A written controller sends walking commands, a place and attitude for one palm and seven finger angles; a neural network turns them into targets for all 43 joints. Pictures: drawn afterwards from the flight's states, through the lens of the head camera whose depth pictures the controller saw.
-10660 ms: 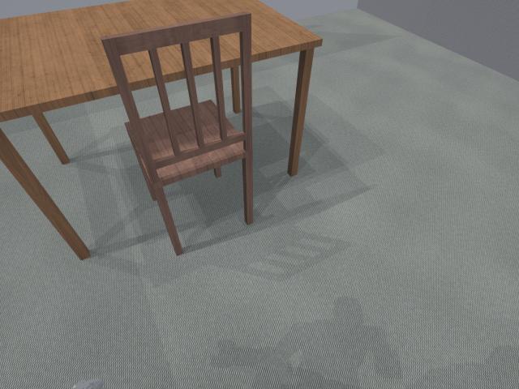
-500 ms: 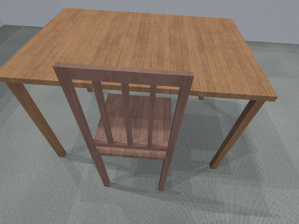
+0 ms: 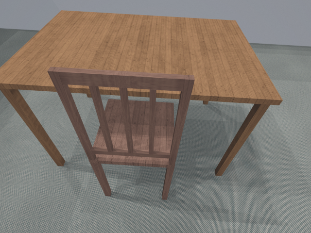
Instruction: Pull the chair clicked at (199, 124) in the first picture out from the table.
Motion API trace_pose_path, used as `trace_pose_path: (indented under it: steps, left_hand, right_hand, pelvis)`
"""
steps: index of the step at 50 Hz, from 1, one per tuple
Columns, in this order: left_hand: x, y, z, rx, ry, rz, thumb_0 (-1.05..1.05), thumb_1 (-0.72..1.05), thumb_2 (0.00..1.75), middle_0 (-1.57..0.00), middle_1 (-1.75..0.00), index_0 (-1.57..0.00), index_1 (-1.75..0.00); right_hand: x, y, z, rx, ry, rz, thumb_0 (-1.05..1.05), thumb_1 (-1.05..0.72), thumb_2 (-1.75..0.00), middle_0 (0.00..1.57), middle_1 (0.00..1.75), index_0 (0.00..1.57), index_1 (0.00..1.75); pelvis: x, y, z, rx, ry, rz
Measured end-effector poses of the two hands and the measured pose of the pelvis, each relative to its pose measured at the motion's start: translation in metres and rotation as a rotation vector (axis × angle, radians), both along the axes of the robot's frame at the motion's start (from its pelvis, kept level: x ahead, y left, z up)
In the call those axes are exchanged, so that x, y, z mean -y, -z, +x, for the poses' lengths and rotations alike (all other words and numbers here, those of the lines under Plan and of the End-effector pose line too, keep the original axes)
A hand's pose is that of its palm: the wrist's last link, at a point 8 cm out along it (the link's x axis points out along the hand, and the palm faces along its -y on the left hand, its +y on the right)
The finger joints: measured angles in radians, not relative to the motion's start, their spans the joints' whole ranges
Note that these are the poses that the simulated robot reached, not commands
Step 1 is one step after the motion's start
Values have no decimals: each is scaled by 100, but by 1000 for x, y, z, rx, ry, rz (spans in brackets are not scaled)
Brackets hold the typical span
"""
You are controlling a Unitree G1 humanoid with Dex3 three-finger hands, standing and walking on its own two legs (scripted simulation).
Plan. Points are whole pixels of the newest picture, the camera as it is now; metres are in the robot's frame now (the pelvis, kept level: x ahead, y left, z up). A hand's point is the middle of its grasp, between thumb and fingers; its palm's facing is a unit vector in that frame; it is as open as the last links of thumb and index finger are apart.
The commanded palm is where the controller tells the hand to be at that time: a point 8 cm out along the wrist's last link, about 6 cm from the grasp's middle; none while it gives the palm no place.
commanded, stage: shuffle to correct the standing spot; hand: left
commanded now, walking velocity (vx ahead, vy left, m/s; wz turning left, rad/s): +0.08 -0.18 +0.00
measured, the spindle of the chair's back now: (127, 124) +0.47 +0.13 -0.04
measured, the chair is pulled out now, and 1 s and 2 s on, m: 0.00 0.00 0.00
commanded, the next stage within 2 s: come to a stop and stand still in 0.06 s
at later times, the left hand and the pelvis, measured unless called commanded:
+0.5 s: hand out of the picture +0.00 +0.10 -0.18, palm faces +0.08 -0.99 -0.14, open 7.4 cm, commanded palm none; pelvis +0.03 -0.05 +0.00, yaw +0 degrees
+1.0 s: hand out of the picture +0.02 +0.20 -0.17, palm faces +0.02 -0.97 -0.26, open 7.4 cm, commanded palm none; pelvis -0.01 +0.00 +0.00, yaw +0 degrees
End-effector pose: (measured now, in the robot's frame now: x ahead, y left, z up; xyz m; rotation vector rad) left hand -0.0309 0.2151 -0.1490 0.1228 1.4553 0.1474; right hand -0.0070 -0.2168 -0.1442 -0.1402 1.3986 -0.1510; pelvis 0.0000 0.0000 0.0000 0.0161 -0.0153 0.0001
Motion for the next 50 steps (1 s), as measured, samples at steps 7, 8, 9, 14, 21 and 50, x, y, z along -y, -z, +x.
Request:
trace_pose_path:
  steps: [7,8,9,14,21,50]
  left_hand:
    - [18,-2,6,-18,-7,18,1,91,90,-20,-30,-20,-30]
    - [22,-3,8,-15,-13,22,1,91,90,-20,-30,-20,-30]
    - [26,-3,10,-11,-18,25,1,91,90,-20,-30,-20,-30]
    - [49,-2,12,8,-49,23,0,91,90,-20,-30,-20,-30]
    - [73,7,16,-12,-53,-31,1,91,90,-20,-30,-20,-30]
    - [-34,-13,43,173,43,91,1,91,90,-20,-30,-20,-30]
  right_hand:
    - [20,8,-7,-45,28,11,0,-91,-89,20,30,20,30]
    - [25,9,-7,-52,28,11,0,-90,-89,20,30,20,30]
    - [30,10,-6,-59,27,11,0,-90,-89,20,30,20,30]
    - [52,10,13,-63,-1,-11,0,-91,-89,20,30,20,30]
    - [58,4,63,49,-15,-33,0,-91,-89,20,30,19,30]
    - [13,-1,22,101,-47,-12,0,-92,-89,20,30,20,30]
  pelvis:
    - [25,4,9,-24,-2,3]
    - [29,5,11,-26,-5,-1]
    - [33,5,13,-28,-7,-7]
    - [47,6,23,-24,-20,-19]
    - [51,6,33,3,-1,-5]
    - [-4,5,-13,-20,-3,-19]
